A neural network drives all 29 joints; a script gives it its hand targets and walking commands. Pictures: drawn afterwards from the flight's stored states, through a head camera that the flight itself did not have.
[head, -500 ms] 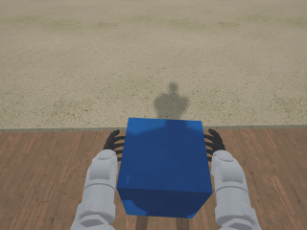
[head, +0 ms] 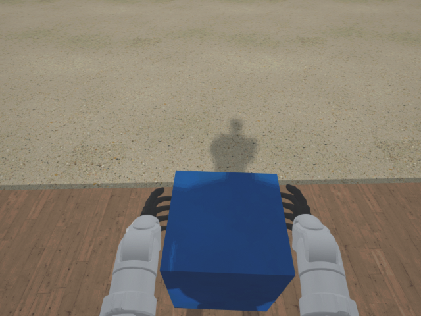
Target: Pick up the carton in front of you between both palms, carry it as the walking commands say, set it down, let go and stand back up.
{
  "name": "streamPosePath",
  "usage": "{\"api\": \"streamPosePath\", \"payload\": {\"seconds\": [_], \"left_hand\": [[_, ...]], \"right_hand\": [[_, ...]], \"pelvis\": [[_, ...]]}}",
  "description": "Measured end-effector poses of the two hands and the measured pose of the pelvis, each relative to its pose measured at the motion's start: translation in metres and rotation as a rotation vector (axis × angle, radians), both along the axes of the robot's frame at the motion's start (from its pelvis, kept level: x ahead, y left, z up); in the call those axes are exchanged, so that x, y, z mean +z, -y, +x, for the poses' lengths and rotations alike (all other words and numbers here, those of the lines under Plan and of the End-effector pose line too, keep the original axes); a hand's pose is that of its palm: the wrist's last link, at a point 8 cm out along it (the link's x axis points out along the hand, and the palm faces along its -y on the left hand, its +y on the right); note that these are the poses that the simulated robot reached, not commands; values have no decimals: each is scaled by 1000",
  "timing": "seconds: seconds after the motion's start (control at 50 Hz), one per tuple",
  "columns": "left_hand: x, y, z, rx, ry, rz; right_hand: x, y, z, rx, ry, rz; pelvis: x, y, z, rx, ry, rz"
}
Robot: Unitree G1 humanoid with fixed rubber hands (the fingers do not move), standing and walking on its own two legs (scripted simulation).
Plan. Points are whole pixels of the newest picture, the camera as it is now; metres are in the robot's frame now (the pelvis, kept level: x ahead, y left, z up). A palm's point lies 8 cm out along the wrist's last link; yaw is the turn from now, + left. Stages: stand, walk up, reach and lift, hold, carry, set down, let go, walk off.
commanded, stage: reach and lift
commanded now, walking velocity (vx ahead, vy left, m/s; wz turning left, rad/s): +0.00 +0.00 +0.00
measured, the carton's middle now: (223, 244) +0.28 +0.00 -0.04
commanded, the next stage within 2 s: hold in 0.04 s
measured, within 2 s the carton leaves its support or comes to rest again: neither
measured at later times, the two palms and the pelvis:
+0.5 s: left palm (147, 223) +0.27 +0.15 +0.05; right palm (304, 221) +0.28 -0.15 +0.05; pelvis -0.02 +0.00 +0.00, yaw +0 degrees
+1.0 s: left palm (155, 200) +0.31 +0.14 +0.07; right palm (308, 203) +0.31 -0.16 +0.07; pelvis +0.02 -0.01 -0.01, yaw -2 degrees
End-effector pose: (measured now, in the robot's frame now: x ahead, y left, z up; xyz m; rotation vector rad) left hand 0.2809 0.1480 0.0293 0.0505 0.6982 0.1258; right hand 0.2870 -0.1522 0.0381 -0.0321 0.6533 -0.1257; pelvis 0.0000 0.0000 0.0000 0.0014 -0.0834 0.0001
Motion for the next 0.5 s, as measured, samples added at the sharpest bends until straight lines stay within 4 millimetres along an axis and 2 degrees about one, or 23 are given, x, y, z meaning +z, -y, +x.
{"api": "streamPosePath", "payload": {"seconds": [0.12,0.26,0.5], "left_hand": [[5,1,-3,3,8,0],[21,1,-6,10,42,-11],[16,0,-10,16,17,-21]], "right_hand": [[4,1,-3,-1,8,3],[20,1,-6,-7,42,11],[16,0,-10,-15,17,19]], "pelvis": [[0,1,-2,0,9,0],[1,2,-7,0,32,0],[-1,2,-18,-1,43,-1]]}}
